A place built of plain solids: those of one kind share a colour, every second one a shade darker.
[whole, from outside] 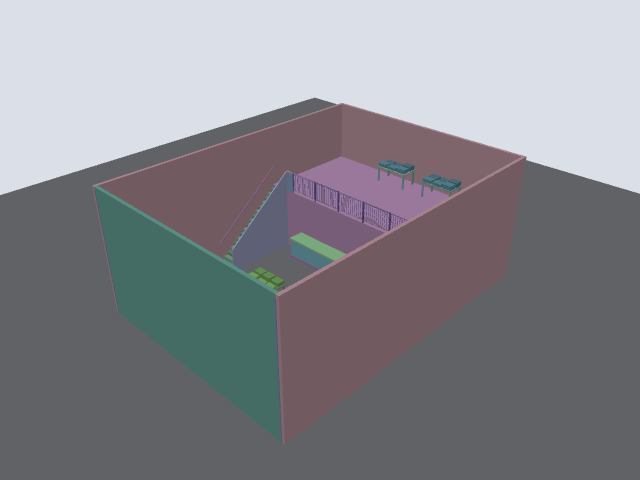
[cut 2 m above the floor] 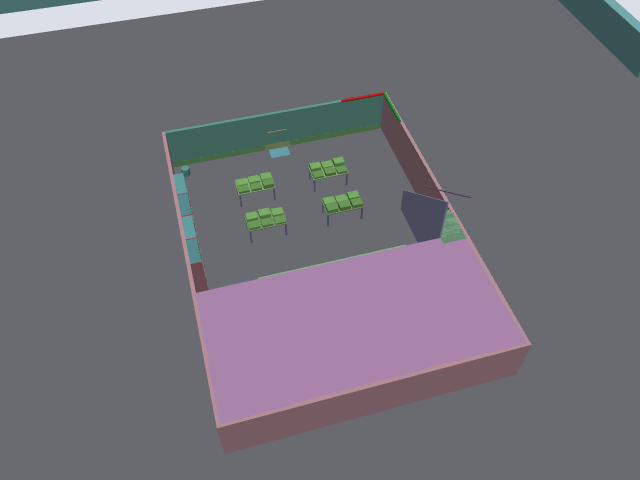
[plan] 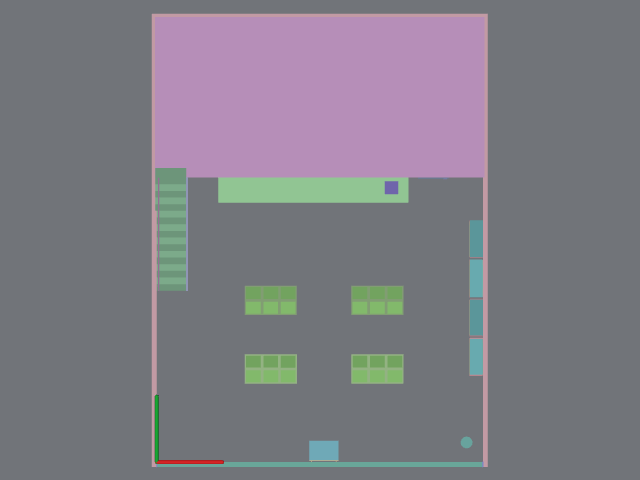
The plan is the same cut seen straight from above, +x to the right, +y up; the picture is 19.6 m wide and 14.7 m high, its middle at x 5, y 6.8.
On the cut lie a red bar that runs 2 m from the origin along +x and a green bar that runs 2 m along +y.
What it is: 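A book shop at street level behind a glazed front, one room two levels high, with a raised rear level reached by one straight flight, fitted out in the 1990s to 2020s; 10.0 x 13.6 m, 5.82 m high throughout; its front glazed onto the street; the raised level 2.97 m over the floor, over the rear 4.9 m, open to the hall behind a guard 1.0 m high along its edge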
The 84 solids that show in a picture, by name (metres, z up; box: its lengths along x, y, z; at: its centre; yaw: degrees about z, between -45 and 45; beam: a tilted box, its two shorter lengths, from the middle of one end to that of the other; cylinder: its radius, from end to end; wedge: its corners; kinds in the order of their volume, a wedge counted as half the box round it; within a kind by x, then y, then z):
{
 "upper_1": {"box": [10.09, 4.92, 3.02], "at": [5.0, 11.17, 1.46]},
 "street_hedge_1": {"box": [0.6, 15.85, 2.25], "at": [-14.61, -8.07, 1.07]},
 "street_hedge_2": {"box": [39.8, 0.6, 2.25], "at": [5.0, -16.3, 1.07]},
 "wall_1": {"box": [0.15, 13.88, 5.87], "at": [-0.07, 6.79, 2.88]},
 "wall_2": {"box": [10.29, 0.15, 5.87], "at": [5.0, 13.65, 2.88]},
 "wall_3": {"box": [0.15, 13.88, 5.87], "at": [10.06, 6.79, 2.88]},
 "stair_step_1": {"box": [0.96, 0.41, 0.23], "at": [0.43, 5.45, 0.06]},
 "stair_step_2": {"box": [0.96, 0.41, 0.39], "at": [0.43, 5.65, 0.15]},
 "stair_step_3": {"box": [0.96, 0.41, 0.56], "at": [0.43, 5.85, 0.23]},
 "stair_step_4": {"box": [0.96, 0.41, 0.72], "at": [0.43, 6.06, 0.31]},
 "stair_step_5": {"box": [0.96, 0.41, 0.88], "at": [0.43, 6.26, 0.39]},
 "stair_step_6": {"box": [0.96, 0.41, 1.05], "at": [0.43, 6.47, 0.47]},
 "stair_step_7": {"box": [0.96, 0.41, 1.21], "at": [0.43, 6.67, 0.56]},
 "stair_step_8": {"box": [0.96, 0.41, 1.38], "at": [0.43, 6.87, 0.64]},
 "stair_step_9": {"box": [0.96, 0.41, 1.54], "at": [0.43, 7.08, 0.72]},
 "stair_step_10": {"box": [0.96, 0.41, 1.71], "at": [0.43, 7.28, 0.8]},
 "stair_step_11": {"box": [0.96, 0.41, 1.87], "at": [0.43, 7.49, 0.89]},
 "stair_step_12": {"box": [0.96, 0.41, 2.03], "at": [0.43, 7.69, 0.97]},
 "stair_step_13": {"box": [0.96, 0.41, 2.2], "at": [0.43, 7.89, 1.05]},
 "stair_step_14": {"box": [0.96, 0.41, 2.36], "at": [0.43, 8.1, 1.13]},
 "stair_step_15": {"box": [0.96, 0.41, 2.53], "at": [0.43, 8.3, 1.21]},
 "stair_step_16": {"box": [0.96, 0.41, 2.69], "at": [0.43, 8.51, 1.3]},
 "stair_step_17": {"box": [0.96, 0.5, 2.86], "at": [0.43, 8.76, 1.38]},
 "window_wall_1": {"box": [4.52, 0.15, 5.87], "at": [2.26, -0.07, 2.88]},
 "window_wall_2": {"box": [1.2, 0.15, 5.87], "at": [5.12, -0.07, 2.88]},
 "window_wall_3": {"box": [4.27, 0.15, 5.87], "at": [7.86, -0.07, 2.88]},
 "counter_1": {"box": [5.79, 0.7, 1.05], "at": [4.79, 8.35, 0.47]},
 "shelves_body_1": {"box": [0.4, 1.16, 2.1], "at": [9.79, 3.23, 1.0]},
 "shelves_body_2": {"box": [0.4, 1.16, 2.1], "at": [9.79, 4.42, 1.0]},
 "shelves_body_3": {"box": [0.4, 1.16, 2.1], "at": [9.79, 5.62, 1.0]},
 "shelves_body_4": {"box": [0.4, 1.16, 2.1], "at": [9.79, 6.83, 1.0]},
 "books_1": {"box": [0.45, 0.37, 0.22], "at": [2.96, 2.62, 0.89]},
 "books_2": {"box": [0.45, 0.37, 0.11], "at": [2.96, 3.08, 0.84]},
 "books_3": {"box": [0.45, 0.37, 0.16], "at": [2.96, 4.72, 0.86]},
 "books_4": {"box": [0.45, 0.37, 0.18], "at": [2.96, 5.17, 0.87]},
 "books_5": {"box": [0.45, 0.37, 0.13], "at": [3.49, 2.62, 0.85]},
 "books_6": {"box": [0.45, 0.37, 0.17], "at": [3.49, 3.08, 0.86]},
 "books_7": {"box": [0.45, 0.37, 0.09], "at": [3.49, 4.72, 0.82]},
 "books_8": {"box": [0.45, 0.37, 0.2], "at": [3.49, 5.17, 0.88]},
 "books_9": {"box": [0.45, 0.37, 0.18], "at": [4.03, 2.62, 0.87]},
 "books_10": {"box": [0.45, 0.37, 0.09], "at": [4.03, 3.08, 0.82]},
 "books_11": {"box": [0.45, 0.37, 0.12], "at": [4.03, 4.72, 0.84]},
 "books_12": {"box": [0.45, 0.37, 0.19], "at": [4.03, 5.17, 0.87]},
 "books_13": {"box": [0.45, 0.37, 0.15], "at": [6.22, 2.62, 0.85]},
 "books_14": {"box": [0.45, 0.37, 0.21], "at": [6.22, 3.08, 0.89]},
 "books_15": {"box": [0.45, 0.37, 0.1], "at": [6.22, 4.72, 0.83]},
 "books_16": {"box": [0.45, 0.37, 0.08], "at": [6.22, 5.17, 0.82]},
 "books_17": {"box": [0.45, 0.37, 0.11], "at": [6.76, 2.62, 0.83]},
 "books_18": {"box": [0.45, 0.37, 0.12], "at": [6.76, 3.08, 0.84]},
 "books_19": {"box": [0.45, 0.37, 0.22], "at": [6.76, 4.72, 0.89]},
 "books_20": {"box": [0.45, 0.37, 0.11], "at": [6.76, 5.17, 0.84]},
 "books_21": {"box": [0.45, 0.37, 0.08], "at": [7.29, 2.62, 0.82]},
 "books_22": {"box": [0.45, 0.37, 0.12], "at": [7.29, 3.08, 0.84]},
 "books_23": {"box": [0.45, 0.37, 0.16], "at": [7.29, 4.72, 0.86]},
 "books_24": {"box": [0.45, 0.37, 0.11], "at": [7.29, 5.17, 0.84]},
 "counter_top_1": {"box": [5.83, 0.78, 0.09], "at": [4.79, 8.33, 0.99]},
 "stair_guard_1": {"wedge": [[0.9, 5.24, -0.02], [0.9, 5.24, 1.13], [0.9, 8.72, -0.02], [0.9, 8.72, 3.93], [0.96, 5.24, -0.02], [0.96, 5.24, 1.13], [0.96, 8.72, -0.02], [0.96, 8.72, 3.93]]},
 "top_1": {"box": [1.6, 0.9, 0.05], "at": [3.49, 2.85, 0.76]},
 "top_2": {"box": [1.6, 0.9, 0.05], "at": [3.49, 4.95, 0.76]},
 "top_3": {"box": [1.6, 0.9, 0.05], "at": [6.76, 2.85, 0.76]},
 "top_4": {"box": [1.6, 0.9, 0.05], "at": [6.76, 4.95, 0.76]},
 "upper_books_1": {"box": [0.45, 0.37, 0.15], "at": [3.57, 12.74, 3.82]},
 "upper_books_2": {"box": [0.45, 0.37, 0.13], "at": [4.1, 12.74, 3.82]},
 "upper_books_3": {"box": [0.45, 0.37, 0.2], "at": [4.63, 12.74, 3.85]},
 "upper_books_4": {"box": [0.45, 0.37, 0.21], "at": [4.63, 13.2, 3.86]},
 "upper_books_5": {"box": [0.45, 0.37, 0.15], "at": [6.17, 12.74, 3.83]},
 "upper_books_6": {"box": [0.45, 0.37, 0.12], "at": [6.17, 13.2, 3.81]},
 "upper_books_7": {"box": [0.45, 0.37, 0.13], "at": [6.7, 12.74, 3.82]},
 "upper_books_8": {"box": [0.45, 0.37, 0.21], "at": [7.23, 12.74, 3.85]},
 "upper_books_9": {"box": [0.45, 0.37, 0.21], "at": [7.23, 13.2, 3.86]},
 "stair_wall_rail_1": {"wedge": [[0.04, 5.24, 1.08], [0.04, 5.24, 1.13], [0.04, 8.71, 3.87], [0.04, 8.71, 3.93], [0.07, 5.24, 1.08], [0.07, 5.24, 1.13], [0.07, 8.71, 3.87], [0.07, 8.71, 3.93]]},
 "stallriser_1": {"box": [4.52, 0.05, 0.35], "at": [2.26, -0.02, 0.12]},
 "stallriser_2": {"box": [4.27, 0.05, 0.35], "at": [7.86, -0.02, 0.12]},
 "upper_top_1": {"box": [1.6, 0.9, 0.05], "at": [4.1, 12.97, 3.73]},
 "upper_top_2": {"box": [1.6, 0.9, 0.05], "at": [6.7, 12.97, 3.73]},
 "front_corner_1": {"box": [0.04, 0.17, 5.72], "at": [0.0, -0.07, 2.81]},
 "front_corner_2": {"box": [0.04, 0.17, 5.72], "at": [9.99, -0.07, 2.81]},
 "till_1": {"box": [0.42, 0.4, 0.28], "at": [7.19, 8.4, 1.18]},
 "plant_pot_1": {"cylinder": 0.18, "from": [9.49, 0.6, 0.0], "to": [9.49, 0.6, 0.38]},
 "door_mat_1": {"box": [0.9, 0.6, 0.07], "at": [5.12, 0.35, -0.02]},
 "shelves_cheek_1": {"box": [0.41, 0.032, 2.1], "at": [9.78, 7.39, 1.0]},
 "upper_guard_return_1": {"box": [0.4, 0.06, 0.99], "at": [1.16, 8.74, 3.42]},
 "street_door_kick_1": {"box": [1.2, 0.05, 0.35], "at": [5.12, -0.02, 0.12]},
 "counter_kick_1": {"box": [5.79, 0.012, 0.15], "at": [4.79, 7.99, 0.03]}
}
